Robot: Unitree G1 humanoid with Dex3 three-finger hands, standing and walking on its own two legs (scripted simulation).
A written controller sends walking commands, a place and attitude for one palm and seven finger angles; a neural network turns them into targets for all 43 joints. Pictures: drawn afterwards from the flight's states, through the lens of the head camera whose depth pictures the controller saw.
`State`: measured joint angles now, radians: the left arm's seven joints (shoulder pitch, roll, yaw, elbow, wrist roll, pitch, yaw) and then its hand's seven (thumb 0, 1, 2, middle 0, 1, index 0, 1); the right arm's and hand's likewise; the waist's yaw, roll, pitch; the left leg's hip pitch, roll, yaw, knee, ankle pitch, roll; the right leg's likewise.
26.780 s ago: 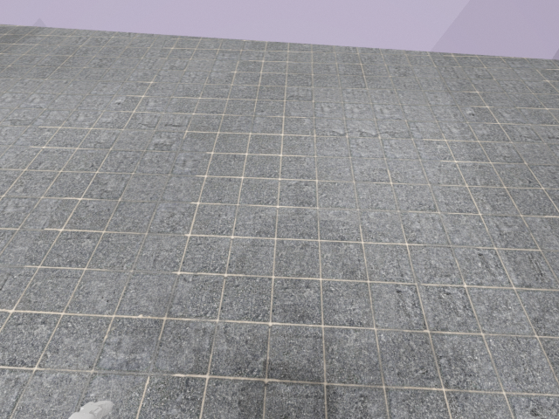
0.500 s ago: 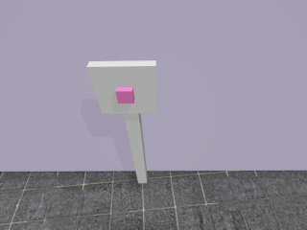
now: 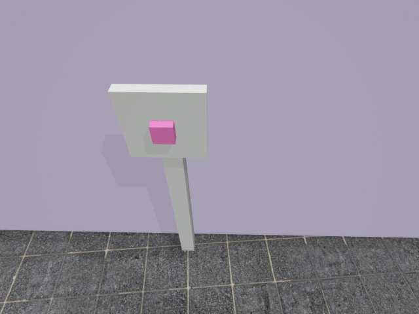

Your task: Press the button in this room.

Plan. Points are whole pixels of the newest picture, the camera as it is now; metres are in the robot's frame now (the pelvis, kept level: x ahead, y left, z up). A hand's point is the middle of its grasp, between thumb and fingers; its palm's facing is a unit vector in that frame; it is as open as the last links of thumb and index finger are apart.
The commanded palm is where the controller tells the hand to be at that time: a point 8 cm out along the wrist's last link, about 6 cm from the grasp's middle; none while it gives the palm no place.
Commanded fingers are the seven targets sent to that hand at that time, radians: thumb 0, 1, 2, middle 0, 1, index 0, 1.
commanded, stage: raise the hand and make a fist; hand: left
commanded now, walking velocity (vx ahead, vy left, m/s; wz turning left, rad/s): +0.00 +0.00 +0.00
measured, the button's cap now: (163, 131) +0.49 +0.14 +0.07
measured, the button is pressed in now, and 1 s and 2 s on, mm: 0 0 0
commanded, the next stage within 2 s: aim a knuckle at the button in 1.96 s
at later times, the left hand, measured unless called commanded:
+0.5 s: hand out of the picture +0.13 +0.19 -0.04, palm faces +0.14 -0.99 -0.03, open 4.6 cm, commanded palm +0.12 +0.24 -0.03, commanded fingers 0.00 0.90 0.90 -0.97 -1.14 -0.97 -1.14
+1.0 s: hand (99, 281) +0.17 +0.21 +0.00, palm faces +0.05 -1.00 -0.05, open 3.1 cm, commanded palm +0.14 +0.26 +0.02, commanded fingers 0.00 0.90 0.90 -1.30 -1.50 -1.30 -1.50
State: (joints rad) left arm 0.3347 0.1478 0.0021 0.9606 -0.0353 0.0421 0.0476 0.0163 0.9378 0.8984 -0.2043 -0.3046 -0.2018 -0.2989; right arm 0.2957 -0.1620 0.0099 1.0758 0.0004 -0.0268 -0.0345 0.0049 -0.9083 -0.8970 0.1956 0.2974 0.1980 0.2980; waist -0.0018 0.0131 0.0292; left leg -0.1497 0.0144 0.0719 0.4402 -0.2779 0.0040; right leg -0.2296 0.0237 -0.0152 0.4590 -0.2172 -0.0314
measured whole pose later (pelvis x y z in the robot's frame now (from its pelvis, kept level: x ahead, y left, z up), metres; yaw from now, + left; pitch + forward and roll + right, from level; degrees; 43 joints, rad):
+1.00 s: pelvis -0.01 +0.01 -0.06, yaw +4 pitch +11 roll -2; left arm 0.52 0.24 0.16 -0.15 -0.28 -0.34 -0.25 0.02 0.90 0.90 -1.27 -1.47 -1.27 -1.47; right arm 0.28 -0.25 -0.02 0.52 0.04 -0.20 -0.05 0.02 -0.90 -0.90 0.20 0.30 0.20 0.30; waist -0.01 0.02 -0.12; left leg -0.67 0.00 0.00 1.01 -0.52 0.02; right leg -0.70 -0.01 -0.09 0.95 -0.44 -0.02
